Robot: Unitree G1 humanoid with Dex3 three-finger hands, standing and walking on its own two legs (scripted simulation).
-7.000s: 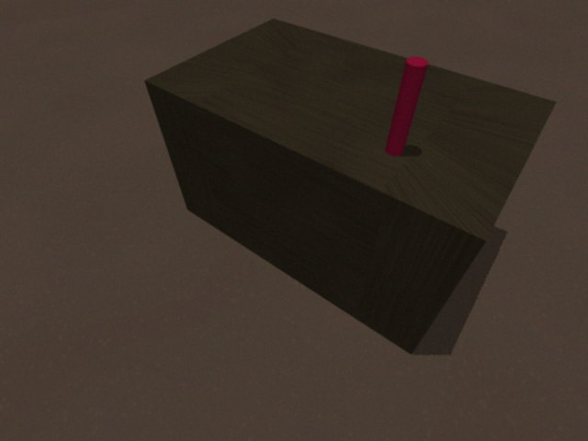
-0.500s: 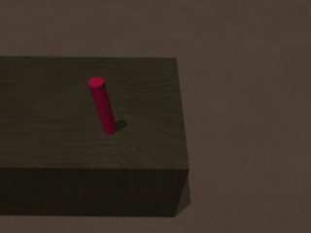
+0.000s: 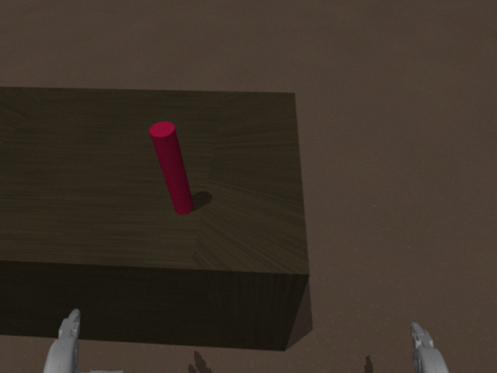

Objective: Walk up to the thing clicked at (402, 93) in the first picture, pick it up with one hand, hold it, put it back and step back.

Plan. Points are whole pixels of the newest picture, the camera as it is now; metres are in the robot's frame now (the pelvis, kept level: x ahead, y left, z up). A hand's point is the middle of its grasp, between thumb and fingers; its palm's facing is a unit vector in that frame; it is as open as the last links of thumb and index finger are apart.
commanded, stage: rise first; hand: left
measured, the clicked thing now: (174, 173) +0.52 +0.18 +0.00
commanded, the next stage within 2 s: go down in 1.02 s
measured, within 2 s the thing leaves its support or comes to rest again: neither
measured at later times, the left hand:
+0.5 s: hand (95, 343) +0.18 +0.25 -0.01, palm faces +0.27 -0.90 -0.34, open 17.5 cm
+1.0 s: hand (80, 346) +0.17 +0.25 +0.02, palm faces +0.29 -0.89 -0.36, open 17.6 cm
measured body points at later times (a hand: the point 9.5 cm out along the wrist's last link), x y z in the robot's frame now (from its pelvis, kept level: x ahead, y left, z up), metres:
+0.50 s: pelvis +0.00 -0.01 +0.00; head +0.01 -0.02 +0.45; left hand +0.16 +0.29 +0.01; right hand +0.16 -0.27 -0.09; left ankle -0.01 +0.13 -0.74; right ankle -0.01 -0.14 -0.74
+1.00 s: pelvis -0.01 -0.01 +0.00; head -0.01 -0.02 +0.45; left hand +0.15 +0.29 +0.04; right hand +0.15 -0.27 -0.09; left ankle -0.01 +0.13 -0.74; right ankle -0.01 -0.14 -0.74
